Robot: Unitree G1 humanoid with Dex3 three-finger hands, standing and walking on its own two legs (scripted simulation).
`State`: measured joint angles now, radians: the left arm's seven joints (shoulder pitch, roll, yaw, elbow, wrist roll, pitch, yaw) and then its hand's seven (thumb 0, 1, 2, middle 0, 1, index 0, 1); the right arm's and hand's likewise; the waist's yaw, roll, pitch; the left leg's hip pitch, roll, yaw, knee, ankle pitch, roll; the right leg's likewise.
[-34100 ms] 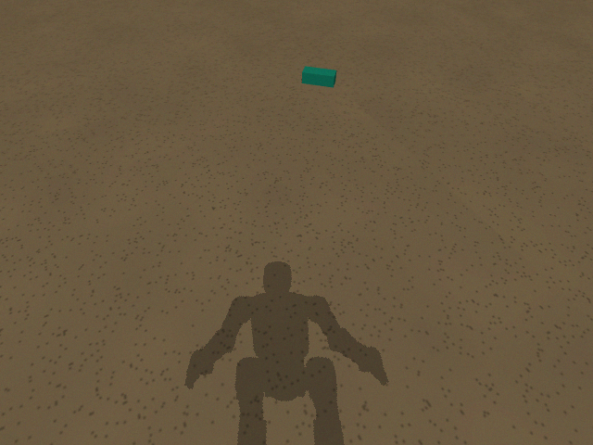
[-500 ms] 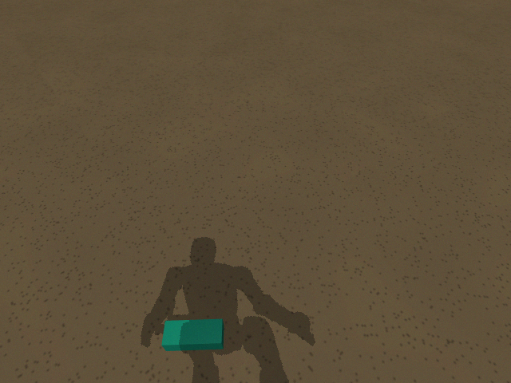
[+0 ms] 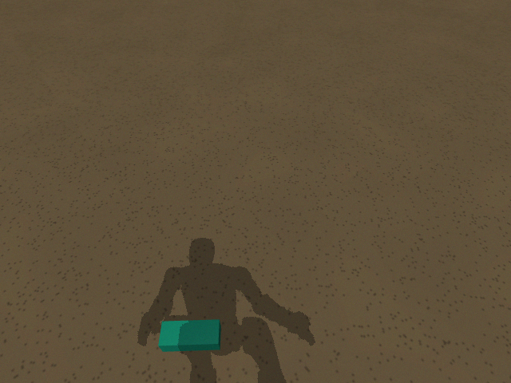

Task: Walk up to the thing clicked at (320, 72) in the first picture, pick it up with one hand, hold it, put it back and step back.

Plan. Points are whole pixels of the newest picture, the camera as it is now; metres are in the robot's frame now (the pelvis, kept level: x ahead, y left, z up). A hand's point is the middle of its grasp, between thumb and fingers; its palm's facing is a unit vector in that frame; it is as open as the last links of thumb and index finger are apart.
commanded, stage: stand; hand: left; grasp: from above
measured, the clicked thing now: (191, 335) +0.42 +0.24 -0.75
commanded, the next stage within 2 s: step back in 0.38 s
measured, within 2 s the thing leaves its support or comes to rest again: neither
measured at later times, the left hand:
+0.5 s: hand out of the picture +0.08 +0.26 -0.16, palm faces +0.02 -0.93 -0.36, open 7.4 cm
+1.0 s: hand out of the picture +0.03 +0.32 -0.18, palm faces -0.08 -0.93 -0.35, open 7.4 cm
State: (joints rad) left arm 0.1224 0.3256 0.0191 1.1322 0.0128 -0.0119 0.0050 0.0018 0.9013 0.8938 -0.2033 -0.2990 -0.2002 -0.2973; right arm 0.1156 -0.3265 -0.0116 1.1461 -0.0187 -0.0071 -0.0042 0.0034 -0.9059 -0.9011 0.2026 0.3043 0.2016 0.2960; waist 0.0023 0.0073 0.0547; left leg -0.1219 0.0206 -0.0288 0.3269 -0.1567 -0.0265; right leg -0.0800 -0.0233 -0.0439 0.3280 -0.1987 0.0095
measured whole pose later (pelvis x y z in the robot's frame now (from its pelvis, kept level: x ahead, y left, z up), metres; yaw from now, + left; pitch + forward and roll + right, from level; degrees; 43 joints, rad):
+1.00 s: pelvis -0.08 +0.06 -0.02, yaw -3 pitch -2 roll -2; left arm 0.11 0.39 0.07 0.90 0.00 0.07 0.02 0.00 0.90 0.89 -0.20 -0.30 -0.20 -0.30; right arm 0.11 -0.34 -0.04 0.88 -0.02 0.01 -0.02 0.00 -0.90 -0.90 0.21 0.30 0.21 0.30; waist -0.02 -0.04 0.21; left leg -0.32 -0.01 0.06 0.57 -0.22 0.08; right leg -0.38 0.08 0.14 1.04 -0.52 0.02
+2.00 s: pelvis -0.38 +0.03 -0.03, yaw -6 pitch -3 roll +1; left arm 0.22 0.36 0.07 0.85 0.03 0.05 -0.01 0.00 0.90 0.89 -0.20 -0.30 -0.20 -0.30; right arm 0.13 -0.41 -0.06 0.84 -0.01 0.05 -0.03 0.00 -0.90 -0.90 0.20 0.30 0.20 0.30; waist 0.03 0.02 0.15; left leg -0.54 -0.06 -0.11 0.97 -0.45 0.00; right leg -0.28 0.00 0.04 0.70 -0.37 -0.02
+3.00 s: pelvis -0.65 +0.01 -0.02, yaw +1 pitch -3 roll +1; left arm 0.24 0.42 0.07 0.97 0.02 0.01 -0.02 0.00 0.90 0.89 -0.20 -0.30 -0.20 -0.30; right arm 0.25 -0.35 -0.05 1.00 -0.05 -0.01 0.02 0.01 -0.90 -0.90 0.21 0.30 0.20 0.30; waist 0.00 -0.02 0.06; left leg -0.23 -0.03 -0.02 0.56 -0.30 0.03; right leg -0.37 -0.02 0.02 0.83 -0.46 -0.02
